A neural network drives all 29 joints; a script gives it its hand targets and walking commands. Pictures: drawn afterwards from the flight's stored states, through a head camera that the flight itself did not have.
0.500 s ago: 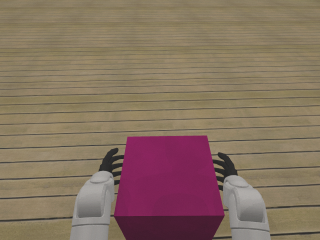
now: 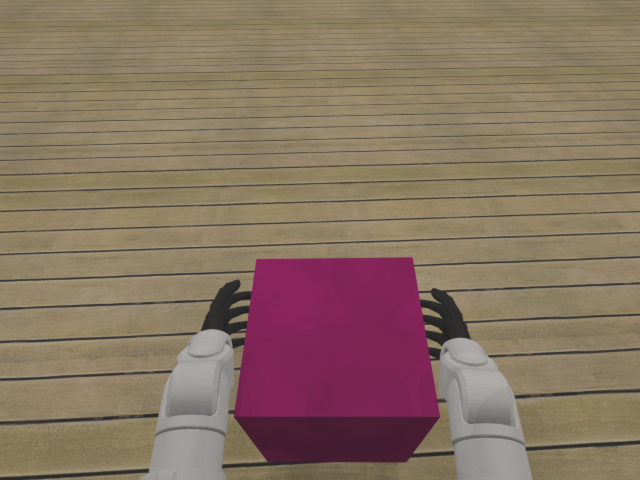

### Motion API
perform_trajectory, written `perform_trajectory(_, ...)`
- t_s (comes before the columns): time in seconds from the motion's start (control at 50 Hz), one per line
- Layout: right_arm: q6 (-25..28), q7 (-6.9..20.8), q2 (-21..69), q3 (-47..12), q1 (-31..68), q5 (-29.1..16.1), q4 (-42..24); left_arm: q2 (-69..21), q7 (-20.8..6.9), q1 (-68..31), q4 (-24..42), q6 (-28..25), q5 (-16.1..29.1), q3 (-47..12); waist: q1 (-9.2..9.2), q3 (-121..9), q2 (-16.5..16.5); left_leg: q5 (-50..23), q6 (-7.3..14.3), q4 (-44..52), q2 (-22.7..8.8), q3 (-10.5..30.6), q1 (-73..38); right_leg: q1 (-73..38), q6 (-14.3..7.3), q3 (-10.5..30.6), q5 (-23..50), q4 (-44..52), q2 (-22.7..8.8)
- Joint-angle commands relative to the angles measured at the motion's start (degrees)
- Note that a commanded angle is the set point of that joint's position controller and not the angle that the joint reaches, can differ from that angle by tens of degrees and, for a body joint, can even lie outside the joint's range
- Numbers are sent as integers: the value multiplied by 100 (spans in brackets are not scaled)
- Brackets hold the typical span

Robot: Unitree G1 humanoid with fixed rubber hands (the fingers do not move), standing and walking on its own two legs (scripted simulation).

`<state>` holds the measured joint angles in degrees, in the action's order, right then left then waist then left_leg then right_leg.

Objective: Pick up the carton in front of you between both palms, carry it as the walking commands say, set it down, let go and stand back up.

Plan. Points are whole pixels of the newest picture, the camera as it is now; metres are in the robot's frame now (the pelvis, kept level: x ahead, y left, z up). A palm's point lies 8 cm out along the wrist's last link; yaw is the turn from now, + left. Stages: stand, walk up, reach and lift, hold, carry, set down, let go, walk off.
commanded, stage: carry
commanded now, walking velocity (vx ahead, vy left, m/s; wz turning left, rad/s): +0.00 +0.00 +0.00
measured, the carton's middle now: (335, 366) +0.30 +0.00 -0.05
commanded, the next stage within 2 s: none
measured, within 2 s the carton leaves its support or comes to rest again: neither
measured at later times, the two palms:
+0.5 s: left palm (231, 309) +0.33 +0.14 +0.05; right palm (457, 323) +0.32 -0.16 +0.04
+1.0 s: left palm (246, 203) +0.56 +0.16 +0.03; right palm (416, 208) +0.55 -0.14 +0.04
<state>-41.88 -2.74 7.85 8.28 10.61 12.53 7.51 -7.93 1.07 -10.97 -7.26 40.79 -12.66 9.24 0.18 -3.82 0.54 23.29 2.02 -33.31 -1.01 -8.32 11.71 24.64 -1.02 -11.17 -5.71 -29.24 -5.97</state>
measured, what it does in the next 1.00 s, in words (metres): walks ahead: left foot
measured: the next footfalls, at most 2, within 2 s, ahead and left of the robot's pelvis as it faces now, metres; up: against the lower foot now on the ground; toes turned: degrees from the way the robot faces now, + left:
left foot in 0.96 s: +0.41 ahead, +0.11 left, +0.00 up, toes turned +7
right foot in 1.26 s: +0.45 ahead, -0.11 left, +0.00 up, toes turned +13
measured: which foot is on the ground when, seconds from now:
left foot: down 0.00-0.56, up 0.58-0.94, down 0.96-1.00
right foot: down 0.00-0.96, up 0.98-1.00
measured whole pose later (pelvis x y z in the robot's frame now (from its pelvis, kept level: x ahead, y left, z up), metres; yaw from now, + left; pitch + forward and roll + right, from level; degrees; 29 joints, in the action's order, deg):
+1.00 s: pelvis +0.27 +0.01 +0.00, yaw -1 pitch +3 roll +1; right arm -42.6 -2.7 7.7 7.0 9.6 12.1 4.7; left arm -7.7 1.3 -9.6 -3.0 42.4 -12.3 8.1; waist 0.3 -3.4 -2.1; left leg 4.0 3.0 -28.0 -3.2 -13.0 25.1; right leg 5.5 4.0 -8.1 -26.8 -35.6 -7.4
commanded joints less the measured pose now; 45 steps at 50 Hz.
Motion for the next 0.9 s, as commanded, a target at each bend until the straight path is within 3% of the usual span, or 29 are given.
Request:
perform_trajectory(0.0, 182, 1381, 4963, -3321, 2649, -1500, -644, -5076, -1234, -2228, 321, -54, 1345, -3254, -8, -1704, -2, -1867, 40, 632, -725, 578, 239, -1510, -112, 584, 1113, 36, -437)
perform_trajectory(0.24, 212, 1378, 4992, -3351, 2815, -1531, -694, -5124, -1235, -2432, 379, -75, 1418, -3315, -10, -1556, -14, -1736, 46, 728, -729, 599, 298, -1458, -59, 566, 893, 86, -403)
perform_trajectory(0.28, 209, 1376, 5000, -3330, 2822, -1502, -692, -5124, -1239, -2445, 378, -73, 1417, -3322, -11, -1442, 184, -505, 97, 1295, -906, 766, 233, -1334, 45, 352, -324, 190, -322)
perform_trajectory(0.32, 207, 1381, 5020, -3325, 2875, -1484, -751, -5106, -1253, -2608, 414, -79, 1422, -3350, 65, -903, 482, 1461, 413, 2206, -1260, 1428, 195, -670, 186, 3, -1496, -222, 37)
perform_trajectory(0.34, 221, 1384, 5014, -3323, 2941, -1486, -783, -5071, -1261, -2755, 435, -101, 1402, -3342, 101, -525, 601, 1894, 556, 2592, -1524, 1811, 151, -220, 230, -25, -1600, -550, 124)
perform_trajectory(0.38, 270, 1379, 4981, -3325, 3075, -1497, -814, -5057, -1262, -2925, 465, -148, 1380, -3329, 118, -200, 716, 1303, 782, 2808, -1862, 2097, -398, 608, 216, 216, -1451, -964, -37)
perform_trajectory(0.4, 291, 1369, 4962, -3360, 3145, -1515, -857, -5056, -1257, -2949, 481, -167, 1406, -3335, 120, -224, 658, 462, 814, 2708, -1848, 1988, -920, 944, 204, 246, -1459, -916, -43)
perform_trajectory(0.44, 300, 1334, 4960, -3449, 3153, -1577, -916, -5071, -1254, -2832, 487, -179, 1486, -3356, 124, -607, 551, -1672, 769, 2152, -1674, 1537, -1827, 984, 181, 103, -1518, -671, 124)
perform_trajectory(0.48, 268, 1297, 4952, -3500, 2945, -1571, -947, -5081, -1246, -2570, 485, -160, 1502, -3354, 104, -1016, 543, -2493, 579, 1593, -1442, 990, -1991, 262, 126, -164, -1256, 21, 369)
perform_trajectory(0.5, 243, 1287, 4952, -3500, 2827, -1544, -932, -5103, -1241, -2410, 444, -142, 1475, -3322, 14, -1277, 471, -2868, 368, 1034, -1207, 505, -1539, -843, 49, -340, -763, 703, 517)
perform_trajectory(0.52, 217, 1282, 4936, -3482, 2663, -1514, -896, -5094, -1237, -2279, 398, -113, 1426, -3262, -37, -1667, 277, -3211, 131, 223, -983, 107, -707, -2339, -99, -85, -489, 889, 386)
perform_trajectory(0.54, 170, 1299, 4932, -3495, 2673, -1512, -916, -5025, -1225, -1966, 308, -80, 1295, -3114, -194, -2163, -626, -2406, -210, -1147, -648, -251, 698, -3714, -573, 1606, -776, 1187, -748)
perform_trajectory(0.56, 155, 1334, 4927, -3421, 2618, -1462, -839, -4961, -1225, -1791, 131, -62, 1151, -2975, -219, -2036, -1696, 114, -306, -2073, -74, -104, 2277, -4434, -1165, 3415, -2, 1570, -1805)
perform_trajectory(0.58, 169, 1352, 4877, -3428, 2582, -1479, -784, -4953, -1234, -1741, 103, -80, 1177, -2986, -201, -1780, -1271, 801, -206, -2743, -207, 468, 2737, -4246, -1375, 3566, 630, 1553, -1989)
perform_trajectory(0.6, 200, 1367, 4910, -3417, 2548, -1479, -738, -4968, -1243, -1819, 192, -115, 1216, -3005, -184, -1677, -752, 836, -114, -3006, -406, 644, 2899, -4025, -1330, 3161, 855, 1476, -1961)
perform_trajectory(0.62, 252, 1374, 4981, -3398, 2512, -1456, -709, -5003, -1243, -1960, 324, -157, 1273, -3088, -153, -1678, -353, 564, -70, -2828, -554, 739, 2924, -3876, -1135, 2818, 436, 1556, -1860)
perform_trajectory(0.64, 316, 1380, 5030, -3379, 2515, -1459, -729, -5035, -1239, -2138, 477, -206, 1346, -3211, -130, -1550, -225, 215, -74, -2396, -648, 726, 2812, -3567, -902, 2432, -42, 1773, -1690)
perform_trajectory(0.68, 424, 1368, 5114, -3532, 2689, -1551, -932, -5100, -1247, -2455, 764, -303, 1530, -3480, -127, -1433, -469, -409, -148, -1681, -549, 449, 2422, -3166, -677, 1725, -360, 2086, -1360)
perform_trajectory(0.74, 426, 1289, 5122, -3902, 2906, -1727, -1403, -5087, -1217, -2635, 1228, -312, 1773, -3844, -115, -1313, -711, -1015, -260, -850, -516, 207, 2223, -2952, -644, 1177, -506, 2227, -1144)
perform_trajectory(0.84, 150, 1169, 4626, -3752, 2433, -1594, -1428, -4607, -1077, -1907, 1077, -43, 1497, -3534, -161, -1101, -982, -1694, -248, 202, -367, -187, 1790, -2903, -538, 584, 161, 1988, -942)
perform_trajectory(0.88, 90, 1162, 4462, -3554, 2290, -1508, -1258, -4469, -1030, -1689, 916, 26, 1315, -3334, -183, -1024, -1002, -1836, -228, 542, -237, -392, 1419, -2882, -395, 354, 874, 1505, -851)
